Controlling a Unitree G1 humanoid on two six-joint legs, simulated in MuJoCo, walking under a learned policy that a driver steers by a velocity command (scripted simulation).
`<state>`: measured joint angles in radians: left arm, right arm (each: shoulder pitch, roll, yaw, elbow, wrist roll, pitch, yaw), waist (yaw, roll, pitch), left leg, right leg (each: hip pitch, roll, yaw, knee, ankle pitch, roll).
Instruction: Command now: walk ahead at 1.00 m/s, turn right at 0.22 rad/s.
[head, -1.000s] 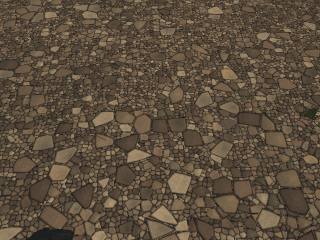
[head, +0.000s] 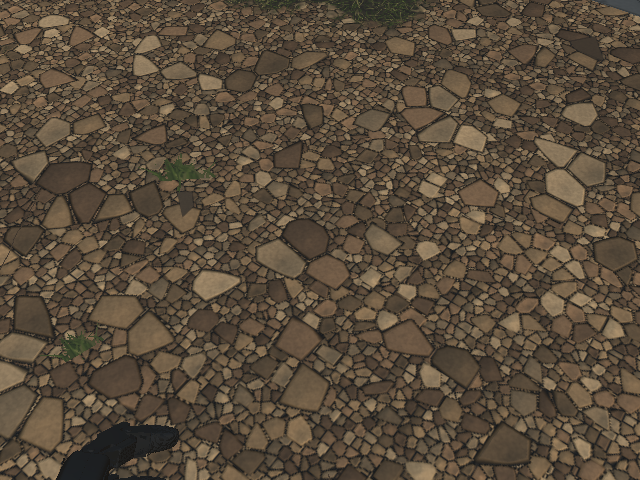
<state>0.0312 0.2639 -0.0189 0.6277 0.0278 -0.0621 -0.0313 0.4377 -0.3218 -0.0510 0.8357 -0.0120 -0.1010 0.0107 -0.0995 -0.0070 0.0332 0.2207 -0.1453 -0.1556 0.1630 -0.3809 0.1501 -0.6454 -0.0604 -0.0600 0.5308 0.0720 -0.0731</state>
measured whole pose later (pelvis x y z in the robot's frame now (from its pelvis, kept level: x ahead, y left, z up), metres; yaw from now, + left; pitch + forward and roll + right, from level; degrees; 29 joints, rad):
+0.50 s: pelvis +0.48 -0.07 -0.01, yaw -22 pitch +3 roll +0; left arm 0.51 0.32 0.09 0.87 -0.01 -0.07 -0.02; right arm -0.06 -0.26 0.05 0.57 -0.05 -0.10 0.00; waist 0.14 -0.01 0.02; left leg -0.53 0.02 -0.04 0.53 -0.07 -0.01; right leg 0.02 0.13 0.28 0.61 -0.48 -0.11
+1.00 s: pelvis +0.86 -0.29 -0.03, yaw -50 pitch +0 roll +0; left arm 0.14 0.33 0.05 0.69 0.02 0.00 -0.03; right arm 0.36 -0.25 -0.01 0.80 -0.04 -0.07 0.00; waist -0.03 -0.02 0.06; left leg -0.16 0.06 0.04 1.39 -0.38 -0.04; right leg -0.50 0.16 -0.11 0.77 -0.26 -0.20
